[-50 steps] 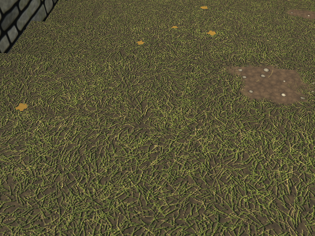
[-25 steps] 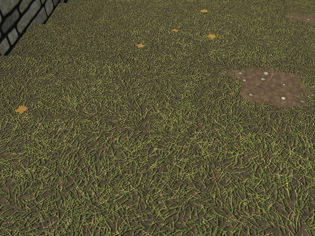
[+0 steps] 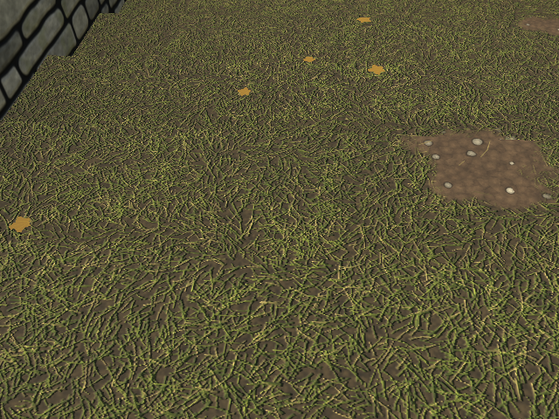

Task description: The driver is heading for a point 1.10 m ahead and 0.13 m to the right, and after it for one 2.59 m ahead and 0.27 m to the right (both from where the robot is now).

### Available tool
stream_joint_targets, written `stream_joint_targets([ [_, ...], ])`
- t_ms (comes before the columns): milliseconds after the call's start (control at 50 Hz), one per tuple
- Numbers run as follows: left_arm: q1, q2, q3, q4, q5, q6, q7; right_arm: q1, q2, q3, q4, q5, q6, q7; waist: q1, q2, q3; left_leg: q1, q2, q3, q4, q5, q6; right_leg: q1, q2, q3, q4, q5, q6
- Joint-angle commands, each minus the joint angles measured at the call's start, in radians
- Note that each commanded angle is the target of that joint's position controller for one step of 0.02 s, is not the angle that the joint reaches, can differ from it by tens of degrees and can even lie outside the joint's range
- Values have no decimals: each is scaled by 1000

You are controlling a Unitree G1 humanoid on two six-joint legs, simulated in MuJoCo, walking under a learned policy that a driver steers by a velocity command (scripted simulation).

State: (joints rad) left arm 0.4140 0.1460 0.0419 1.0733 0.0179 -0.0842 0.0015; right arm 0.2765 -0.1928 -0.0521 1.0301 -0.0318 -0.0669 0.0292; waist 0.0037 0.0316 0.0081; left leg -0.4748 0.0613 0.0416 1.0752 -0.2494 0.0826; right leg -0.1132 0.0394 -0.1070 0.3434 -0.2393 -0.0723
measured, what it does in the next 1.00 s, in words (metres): walks ahead: left foot, then right foot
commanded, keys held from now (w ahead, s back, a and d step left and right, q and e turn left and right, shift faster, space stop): w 0.88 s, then no key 0.12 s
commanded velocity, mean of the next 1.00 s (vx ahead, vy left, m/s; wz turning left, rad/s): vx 0.47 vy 0.00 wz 0.00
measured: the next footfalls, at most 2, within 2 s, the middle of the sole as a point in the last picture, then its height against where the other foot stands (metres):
left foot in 0.32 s outside the picture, level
right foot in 0.88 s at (335, 356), level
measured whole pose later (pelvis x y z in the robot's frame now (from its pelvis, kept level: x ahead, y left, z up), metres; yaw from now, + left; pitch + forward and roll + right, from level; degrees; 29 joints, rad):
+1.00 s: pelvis +0.56 -0.01 -0.01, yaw +0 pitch -1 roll +0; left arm 0.15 0.20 0.06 0.94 0.02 -0.08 -0.01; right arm 0.37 -0.19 -0.05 1.02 0.00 -0.07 -0.02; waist -0.02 0.02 0.09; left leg -0.31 -0.02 0.00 1.21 -0.40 0.06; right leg -0.34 0.04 -0.12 0.50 -0.15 -0.09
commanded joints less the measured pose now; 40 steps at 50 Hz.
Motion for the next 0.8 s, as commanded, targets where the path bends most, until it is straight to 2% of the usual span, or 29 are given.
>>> stream_joint_targets([
  [20,98,92,5,-4,-3,-24,9,14,-18,-7,-33,1,14,7,-20,-85,105,-218,33,-4,-23,79,-19,77,-257,238,-228,192,-99],
  [80,139,90,-4,4,-1,-27,9,-140,-13,-3,-91,1,20,9,4,-90,126,-270,25,26,-146,136,-38,99,-244,181,-224,344,-113],
  [120,143,90,-7,3,-1,-30,9,-235,-3,5,-128,7,18,10,17,-103,139,-232,6,50,-283,183,-41,88,-227,143,-223,413,-112],
  [200,161,114,-2,16,-1,-35,15,-321,-17,8,-167,14,14,8,27,-124,144,-129,-27,82,-458,215,-2,137,-245,109,-208,537,-111],
  [240,140,128,2,17,2,-37,18,-293,-37,0,-168,13,7,1,0,-122,122,-56,-54,91,-497,177,36,187,-259,90,-139,725,-102],
  [260,125,143,6,16,4,-36,20,-237,-51,-9,-154,13,2,-6,-28,-129,86,11,-80,98,-503,139,56,213,-261,78,-60,870,-92],
  [280,112,156,11,17,9,-31,21,-126,-71,-21,-120,14,-4,-13,-74,-130,26,119,-109,101,-517,109,76,228,-254,66,76,968,-81],
  [300,94,164,14,13,6,-23,20,41,-90,-36,-62,9,-12,-21,-141,-108,-56,307,-124,105,-586,147,93,180,-224,42,274,930,-63],
  [320,103,137,6,-4,-3,-19,14,197,-153,-57,-24,-16,-18,-30,-187,-50,-155,552,29,-58,-600,45,130,-12,-182,24,546,634,-51],
  [340,219,17,-13,-27,-40,-15,-1,257,-250,-81,-25,-34,-15,-27,-124,176,-284,811,344,-588,-701,-90,273,-368,7,7,968,-115,-10],
  [360,150,107,11,-32,-23,-13,-2,169,-228,-77,-33,8,0,-17,-110,82,-277,744,334,-742,-833,-186,276,-470,12,154,1076,-212,-26],
  [380,50,122,17,-70,-14,-14,-2,54,-171,-60,-52,18,-2,-16,-67,42,-112,602,309,-571,-848,-206,237,-533,-52,153,1059,-130,-34],
  [400,-8,116,16,-81,-7,-20,-3,5,-103,-41,-58,17,-12,-11,-51,-29,-34,471,267,-460,-881,-103,205,-509,-89,152,994,-64,-37],
  [420,-13,97,18,-78,3,-14,-4,-5,-67,-30,-48,14,-20,-15,-18,-33,5,383,222,-370,-898,-16,169,-461,-116,153,933,-38,-34],
  [440,8,79,17,-74,16,1,-9,7,-31,-17,-32,15,-26,-21,13,-16,18,316,183,-297,-912,56,143,-406,-133,153,884,-30,-25],
  [460,22,61,16,-69,20,14,-14,31,-26,-11,-21,14,-32,-26,26,-8,19,293,168,-255,-918,109,136,-379,-137,149,853,-29,-17],
  [500,-9,57,17,-84,23,32,-21,84,-54,-13,-6,17,-44,-32,36,0,34,284,151,-201,-933,194,137,-402,-143,126,803,-10,1],
  [540,-104,70,18,-119,24,46,-26,118,-79,-14,-5,18,-46,-33,25,5,66,296,143,-167,-965,197,139,-481,-159,106,733,55,18],
  [560,-161,77,18,-140,22,48,-27,139,-78,-12,-3,18,-46,-34,14,5,81,314,139,-157,-976,212,137,-522,-165,97,690,93,27],
  [600,-247,82,16,-171,15,48,-30,177,-77,-8,-2,19,-43,-32,-6,11,97,353,124,-125,-979,281,126,-564,-166,78,586,160,40],
  [680,-379,65,3,-216,3,44,-32,255,-75,-2,12,21,-46,-35,-43,28,104,432,109,-71,-953,436,103,-548,-130,34,395,253,43],
  [760,-474,74,0,-257,4,36,-31,303,-81,-2,29,12,-40,-43,-68,39,118,558,142,-62,-908,516,118,-554,-99,13,283,230,9],
  [800,-474,86,5,-269,5,29,-29,291,-96,-5,31,6,-36,-49,-53,43,118,606,165,-56,-860,630,117,-519,-80,9,243,162,-20],
])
